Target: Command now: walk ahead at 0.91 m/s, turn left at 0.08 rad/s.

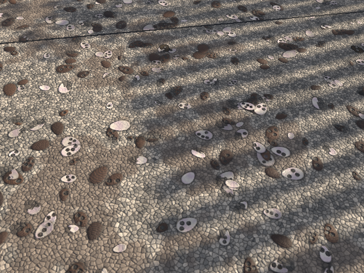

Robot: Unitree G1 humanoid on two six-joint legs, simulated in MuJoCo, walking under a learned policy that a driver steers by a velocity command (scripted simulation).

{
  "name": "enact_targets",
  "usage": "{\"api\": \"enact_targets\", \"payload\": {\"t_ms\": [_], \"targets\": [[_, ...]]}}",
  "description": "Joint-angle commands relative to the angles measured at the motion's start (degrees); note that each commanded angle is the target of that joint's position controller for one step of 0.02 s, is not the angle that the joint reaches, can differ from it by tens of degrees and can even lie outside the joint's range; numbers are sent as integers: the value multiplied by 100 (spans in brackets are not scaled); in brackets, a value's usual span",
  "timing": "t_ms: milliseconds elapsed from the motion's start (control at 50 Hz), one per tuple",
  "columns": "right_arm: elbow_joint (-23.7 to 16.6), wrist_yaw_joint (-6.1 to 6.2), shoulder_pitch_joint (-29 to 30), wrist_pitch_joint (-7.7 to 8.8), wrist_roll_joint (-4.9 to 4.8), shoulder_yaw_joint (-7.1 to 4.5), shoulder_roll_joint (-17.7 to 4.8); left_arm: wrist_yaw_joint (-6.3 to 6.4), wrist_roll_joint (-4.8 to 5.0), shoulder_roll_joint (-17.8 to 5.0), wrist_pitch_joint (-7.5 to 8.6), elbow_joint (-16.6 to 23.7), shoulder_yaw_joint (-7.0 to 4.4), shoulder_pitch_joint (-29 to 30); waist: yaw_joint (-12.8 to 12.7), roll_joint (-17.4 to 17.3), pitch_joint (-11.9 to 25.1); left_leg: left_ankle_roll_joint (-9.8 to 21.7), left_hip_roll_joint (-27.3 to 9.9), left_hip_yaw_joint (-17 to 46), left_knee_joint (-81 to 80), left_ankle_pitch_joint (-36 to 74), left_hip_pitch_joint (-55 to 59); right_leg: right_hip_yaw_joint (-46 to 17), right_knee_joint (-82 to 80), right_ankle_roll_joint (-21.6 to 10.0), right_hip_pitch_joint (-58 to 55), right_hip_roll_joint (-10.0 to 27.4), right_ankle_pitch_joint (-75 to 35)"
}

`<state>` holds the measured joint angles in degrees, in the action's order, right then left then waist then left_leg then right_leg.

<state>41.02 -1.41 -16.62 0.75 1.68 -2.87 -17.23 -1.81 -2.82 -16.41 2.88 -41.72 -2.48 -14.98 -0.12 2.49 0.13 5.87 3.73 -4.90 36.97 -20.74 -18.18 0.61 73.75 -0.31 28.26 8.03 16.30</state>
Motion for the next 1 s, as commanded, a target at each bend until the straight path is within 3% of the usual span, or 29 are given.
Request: {"api": "enact_targets", "payload": {"t_ms": [20,60,100,200,260,300,320,340,360,380,400,420,440,500,560,600,640,680,700,720,740,760,780,800,820,840,860,920,1000], "targets": [[-201,50,-231,343,-20,-138,-698,-110,104,-551,-96,177,-75,-98,-22,-546,-214,167,-1509,2150,-2829,-491,917,-240,-66,-100,1453,191,-882],[-22,3,-517,461,-19,-150,-726,-157,261,-397,-194,139,-49,258,118,-367,-672,-106,-1366,1354,-3099,555,923,-483,-481,-172,1797,-115,-1293],[143,-12,-740,521,-20,-114,-630,-171,332,-351,-158,186,-39,693,213,-317,-918,-356,-1141,454,-3237,1895,1124,-432,-1211,-268,1904,-516,-1624],[429,131,-806,657,-90,79,-366,-295,239,-96,-55,243,137,1187,105,-368,-744,-627,-1032,-698,-3436,5387,1666,826,-3037,-609,922,-887,-2472],[485,369,-626,601,-13,-38,-852,-225,270,-427,-135,-36,79,370,-441,-908,11,-797,-1304,-845,-2273,8918,2658,1186,-3311,-797,-237,-1424,-2147],[361,496,-119,381,119,-155,-1134,-137,264,-966,-199,-550,-141,-1399,-1380,-1031,729,-826,-1459,-783,109,9855,2602,1061,-3303,-1061,-1780,-1689,-1382],[229,512,447,295,130,-217,-1275,-70,273,-1213,-211,-902,-305,-2695,-2111,-890,914,-744,-1318,-702,2400,8932,1717,380,-3761,-1484,-2929,-1354,-1054],[171,346,935,325,122,-80,-704,32,360,-1177,-233,-1107,-358,-2806,-1996,125,403,-554,-288,-624,4855,3044,11,-123,-3924,-1682,-3550,-1100,-782],[-251,237,911,473,193,224,365,42,274,-1113,-244,-1065,-295,-2112,-949,1101,-57,-603,357,168,6477,-791,-2354,-1795,-3350,-2116,-3923,-648,-1829],[-723,134,282,607,21,341,322,97,220,-1227,-244,-757,-316,-1416,-336,1250,745,-637,243,1219,6491,-712,-3339,-4404,-5085,-2939,-4338,267,319],[-619,91,367,739,156,317,-257,128,179,-953,-216,-555,-326,-1177,-319,-7,372,-449,-177,1388,5670,-131,-3259,-4915,-6219,-2673,-3736,458,1837],[-550,74,552,747,185,265,-494,138,141,-772,-174,-563,-289,-916,-59,-755,-162,-471,-421,1303,5012,227,-2941,-4563,-6428,-2373,-2787,332,1879],[-580,96,689,663,293,296,-472,147,161,-771,-92,-595,-264,-833,141,-1004,-509,-586,-577,1258,4572,203,-2676,-4134,-6436,-2224,-2047,95,1308],[-742,71,1069,318,323,404,-359,164,227,-846,180,-570,-245,-729,286,-928,-935,-945,-1008,863,2920,508,-1764,-2889,-6696,-2020,-366,-606,348],[-1116,-2,2059,314,103,518,-124,132,292,-875,238,-610,-319,-933,-217,-426,-901,-1034,-969,529,945,1934,-1068,-2204,-6641,-1661,-193,-1037,-1065],[-1212,-3,2325,331,9,540,-33,86,347,-984,224,-664,-387,-1182,-548,-172,-599,-947,-707,388,149,2638,-774,-2217,-6441,-1440,-800,-1013,-2062],[-1140,18,2297,408,71,529,-16,112,349,-925,200,-875,-380,-1536,-778,-156,-450,-709,-472,116,-541,3017,-778,-1843,-6021,-1219,-1830,-912,-3796],[-988,102,1941,525,184,435,-151,206,301,-879,246,-1076,-336,-1799,-740,76,-91,-461,-106,25,-1053,3070,-391,-1761,-5339,-885,-2820,-780,-5385],[-772,152,1304,582,176,316,-396,241,232,-1051,266,-1075,-369,-1666,-393,265,249,-335,17,93,-1157,2935,126,-1728,-4615,-718,-3135,-697,-5911],[-431,192,301,644,143,209,-607,265,233,-1210,279,-1009,-410,-1304,225,314,640,-213,-147,163,-1474,3401,978,-1496,-3555,-544,-3125,-770,-5864],[-345,245,-683,725,-276,-40,-1060,255,190,-497,174,-786,-168,-851,956,169,1623,72,-1011,969,-804,4425,2820,-1571,-1843,-257,-2076,-723,-4421],[64,133,-1121,752,-140,-32,-1232,202,63,298,196,-909,59,-1773,376,-1990,2362,1074,-2432,2885,-72,7013,4852,-1224,607,138,-106,-1853,1933],[197,15,-1385,746,-152,-102,-1106,124,401,-121,241,-957,78,-2166,494,-1954,3093,1544,-2761,4564,-746,5653,5427,-1639,1458,114,810,-1809,1865],[-21,29,-612,702,-201,-127,-882,130,433,-676,235,-713,-14,-1262,516,-1195,2376,1345,-2427,3974,-1122,4883,4700,-1258,1194,131,1074,-1203,1388],[-157,40,20,653,-274,-74,-626,161,314,-885,263,-367,-22,-249,512,-383,1420,1094,-2022,3275,-1313,4949,3544,-893,704,145,1167,-954,1004],[-190,44,175,628,-278,-40,-599,198,193,-863,288,-168,-25,318,419,21,764,1044,-1784,3036,-1538,5299,2578,-704,518,222,1218,-901,908],[-156,65,128,602,-246,-106,-752,215,131,-734,285,45,-12,464,234,16,557,1086,-1631,2960,-1726,5482,1978,-733,360,264,1013,-876,794],[-186,122,344,484,-239,-156,-747,260,194,-385,193,259,99,206,-279,-353,452,1009,-1255,2455,-1955,5273,813,-752,-1210,329,483,-744,639],[-256,286,243,205,-300,-358,-1226,315,254,-370,72,437,153,753,-209,-738,785,610,-806,2207,-1854,4767,-196,-514,-3290,478,-928,-1332,-803]]}}
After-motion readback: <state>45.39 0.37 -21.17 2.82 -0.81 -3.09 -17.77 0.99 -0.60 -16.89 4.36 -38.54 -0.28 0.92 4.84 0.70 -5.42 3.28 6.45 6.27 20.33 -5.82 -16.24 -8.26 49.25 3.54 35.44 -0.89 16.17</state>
